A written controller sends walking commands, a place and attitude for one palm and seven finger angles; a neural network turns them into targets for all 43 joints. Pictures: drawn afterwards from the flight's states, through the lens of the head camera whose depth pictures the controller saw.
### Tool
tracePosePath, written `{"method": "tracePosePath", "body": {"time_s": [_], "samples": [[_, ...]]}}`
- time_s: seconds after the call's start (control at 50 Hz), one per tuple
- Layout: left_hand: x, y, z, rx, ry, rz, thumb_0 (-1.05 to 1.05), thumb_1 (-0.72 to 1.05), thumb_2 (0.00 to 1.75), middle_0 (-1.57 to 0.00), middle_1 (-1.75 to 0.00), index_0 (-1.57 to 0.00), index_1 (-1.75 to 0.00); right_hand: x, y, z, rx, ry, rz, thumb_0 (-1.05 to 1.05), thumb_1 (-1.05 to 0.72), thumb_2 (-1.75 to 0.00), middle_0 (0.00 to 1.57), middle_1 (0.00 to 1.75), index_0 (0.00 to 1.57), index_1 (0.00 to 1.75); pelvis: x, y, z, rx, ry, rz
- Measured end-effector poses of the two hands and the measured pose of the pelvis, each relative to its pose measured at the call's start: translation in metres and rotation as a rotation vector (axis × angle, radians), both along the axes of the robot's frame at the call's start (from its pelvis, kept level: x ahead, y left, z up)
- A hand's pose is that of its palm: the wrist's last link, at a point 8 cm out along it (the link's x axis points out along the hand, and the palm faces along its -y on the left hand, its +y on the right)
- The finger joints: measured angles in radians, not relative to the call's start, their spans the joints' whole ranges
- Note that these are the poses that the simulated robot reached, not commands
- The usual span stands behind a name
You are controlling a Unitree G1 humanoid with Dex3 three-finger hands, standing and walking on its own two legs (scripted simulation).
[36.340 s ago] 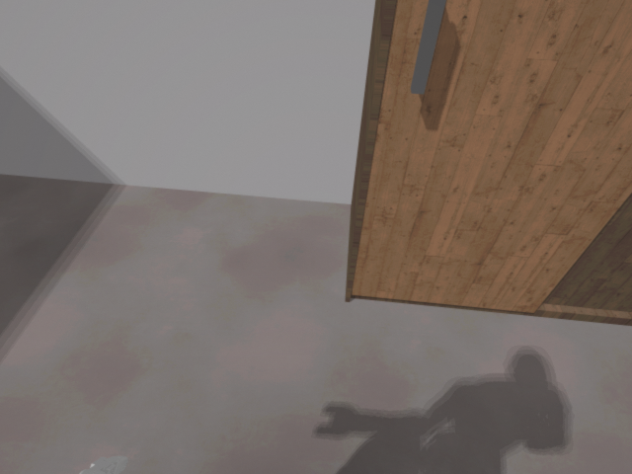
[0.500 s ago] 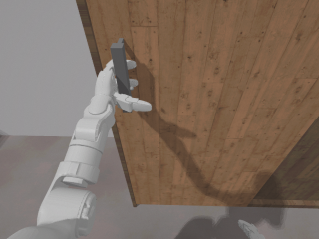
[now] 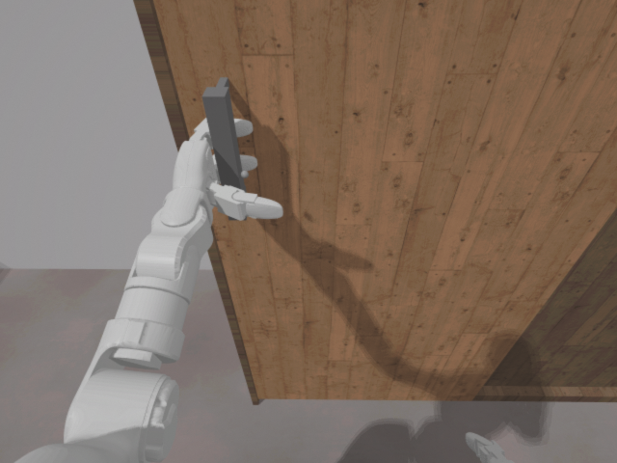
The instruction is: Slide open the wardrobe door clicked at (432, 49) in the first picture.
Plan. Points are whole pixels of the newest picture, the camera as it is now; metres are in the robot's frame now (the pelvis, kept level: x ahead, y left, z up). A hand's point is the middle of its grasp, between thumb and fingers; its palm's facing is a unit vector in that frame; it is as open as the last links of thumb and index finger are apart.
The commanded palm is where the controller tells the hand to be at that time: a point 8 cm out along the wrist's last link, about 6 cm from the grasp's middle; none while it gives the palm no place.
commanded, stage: grip the handle and tug to test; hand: left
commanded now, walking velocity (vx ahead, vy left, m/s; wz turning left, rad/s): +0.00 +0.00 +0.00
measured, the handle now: (231, 152) +0.46 +0.13 +0.20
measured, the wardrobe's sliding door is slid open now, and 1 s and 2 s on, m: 0.00 0.00 0.00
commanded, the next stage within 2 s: tug the door sideways, standing still in 1.44 s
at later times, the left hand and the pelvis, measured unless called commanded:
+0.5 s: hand (243, 173) +0.41 +0.10 +0.20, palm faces +0.04 -1.00 +0.00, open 9.0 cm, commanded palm +0.38 +0.15 +0.20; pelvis +0.01 +0.00 +0.00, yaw +0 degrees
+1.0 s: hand (240, 174) +0.41 +0.11 +0.20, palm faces +0.04 -1.00 +0.01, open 6.1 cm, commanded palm +0.38 +0.15 +0.20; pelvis +0.01 +0.00 +0.00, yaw +0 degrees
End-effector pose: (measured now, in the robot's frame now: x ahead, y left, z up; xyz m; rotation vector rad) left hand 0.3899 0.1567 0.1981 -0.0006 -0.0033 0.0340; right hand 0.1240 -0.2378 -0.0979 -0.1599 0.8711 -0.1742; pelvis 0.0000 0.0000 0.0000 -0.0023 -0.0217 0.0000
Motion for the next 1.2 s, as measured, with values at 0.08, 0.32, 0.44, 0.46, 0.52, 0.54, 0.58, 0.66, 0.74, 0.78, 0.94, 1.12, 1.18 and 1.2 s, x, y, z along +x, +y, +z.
{"method": "tracePosePath", "body": {"time_s": [0.08, 0.32, 0.44, 0.46, 0.52, 0.54, 0.58, 0.66, 0.74, 0.78, 0.94, 1.12, 1.18, 1.2], "samples": [[0.000, 0.000, 0.000, -0.005, -0.001, -0.005, -0.01, -0.49, 0.30, -0.28, -1.21, -0.29, -1.21, 0.005, -0.001, 0.002, 0.000, -0.009, 0.002, 0.01, -0.90, -0.90, 0.20, 0.30, 0.20, 0.30, 0.002, -0.001, 0.000, 0.001, 0.000, -0.003], [0.000, 0.000, 0.000, 0.002, 0.003, 0.005, -0.01, -0.17, 0.44, -0.32, -1.24, -0.32, -1.25, 0.021, 0.001, 0.003, 0.005, -0.019, 0.024, 0.01, -0.90, -0.90, 0.20, 0.30, 0.20, 0.30, 0.006, -0.002, 0.000, 0.003, 0.004, 0.005], [0.000, 0.001, 0.000, 0.006, 0.004, 0.007, -0.01, 0.09, 0.55, -0.34, -1.28, -0.33, -1.29, 0.025, 0.002, 0.003, 0.011, -0.024, 0.028, 0.01, -0.90, -0.90, 0.20, 0.30, 0.20, 0.30, 0.008, -0.003, 0.000, 0.005, 0.004, 0.004], [0.000, 0.001, 0.000, 0.005, 0.004, 0.007, -0.01, 0.13, 0.57, -0.34, -1.29, -0.34, -1.29, 0.025, 0.002, 0.003, 0.012, -0.025, 0.028, 0.01, -0.90, -0.90, 0.20, 0.30, 0.20, 0.30, 0.009, -0.003, 0.000, 0.005, 0.004, 0.004], [0.000, 0.002, 0.001, -0.001, 0.001, 0.002, 0.00, 0.27, 0.63, -0.35, -1.31, -0.35, -1.31, 0.026, 0.002, 0.004, 0.012, -0.026, 0.026, 0.01, -0.90, -0.90, 0.20, 0.30, 0.20, 0.30, 0.010, -0.003, 0.000, 0.006, 0.004, 0.001], [0.000, 0.002, 0.001, -0.003, -0.002, 0.000, 0.00, 0.32, 0.65, -0.35, -1.31, -0.36, -1.32, 0.026, 0.002, 0.004, 0.012, -0.027, 0.026, 0.01, -0.90, -0.90, 0.20, 0.30, 0.20, 0.30, 0.010, -0.003, 0.000, 0.006, 0.004, 0.000], [-0.002, 0.003, 0.001, -0.009, -0.008, -0.002, 0.00, 0.41, 0.69, -0.36, -1.33, -0.37, -1.33, 0.027, 0.001, 0.005, 0.012, -0.030, 0.024, 0.01, -0.90, -0.90, 0.20, 0.30, 0.20, 0.30, 0.011, -0.004, 0.000, 0.007, 0.003, -0.002], [-0.006, 0.005, 0.002, -0.007, -0.019, -0.002, 0.00, 0.59, 0.76, -0.38, -1.35, -0.38, -1.35, 0.029, 0.000, 0.007, 0.010, -0.039, 0.021, 0.01, -0.90, -0.90, 0.20, 0.30, 0.20, 0.30, 0.012, -0.003, 0.000, 0.007, 0.000, -0.006], [-0.006, 0.004, 0.003, -0.004, -0.015, 0.002, 0.01, 0.67, 0.78, -0.36, -1.37, -0.36, -1.35, 0.031, -0.001, 0.009, 0.007, -0.045, 0.017, 0.01, -0.90, -0.90, 0.20, 0.30, 0.20, 0.30, 0.012, -0.003, 0.000, 0.006, -0.003, -0.006], [-0.006, 0.004, 0.003, -0.006, -0.012, 0.001, 0.01, 0.67, 0.78, -0.36, -1.37, -0.36, -1.35, 0.032, -0.001, 0.009, 0.004, -0.044, 0.017, 0.01, -0.90, -0.90, 0.20, 0.30, 0.20, 0.30, 0.012, -0.003, 0.000, 0.006, -0.004, -0.005], [-0.007, 0.004, 0.003, -0.008, -0.005, 0.002, 0.01, 0.67, 0.78, -0.34, -1.38, -0.35, -1.36, 0.030, -0.001, 0.009, 0.001, -0.036, 0.020, 0.01, -0.90, -0.90, 0.20, 0.30, 0.20, 0.30, 0.009, -0.003, 0.000, 0.005, -0.003, -0.002], [-0.007, 0.003, 0.003, -0.003, -0.005, 0.009, 0.01, 0.68, 0.78, -0.34, -1.39, -0.34, -1.37, 0.024, 0.002, 0.005, 0.012, -0.021, 0.017, 0.01, -0.90, -0.90, 0.20, 0.30, 0.20, 0.30, 0.008, -0.002, 0.000, 0.005, -0.003, -0.003], [-0.007, 0.003, 0.003, 0.000, -0.008, 0.009, 0.01, 0.68, 0.78, -0.33, -1.39, -0.33, -1.38, 0.022, 0.002, 0.005, 0.016, -0.020, 0.014, 0.01, -0.90, -0.90, 0.20, 0.30, 0.20, 0.30, 0.009, -0.002, 0.000, 0.005, -0.002, -0.006], [-0.007, 0.003, 0.003, 0.000, -0.008, 0.008, 0.01, 0.68, 0.78, -0.33, -1.39, -0.33, -1.38, 0.022, 0.002, 0.005, 0.016, -0.019, 0.012, 0.01, -0.90, -0.90, 0.20, 0.30, 0.20, 0.30, 0.009, -0.002, 0.000, 0.005, -0.002, -0.007]]}}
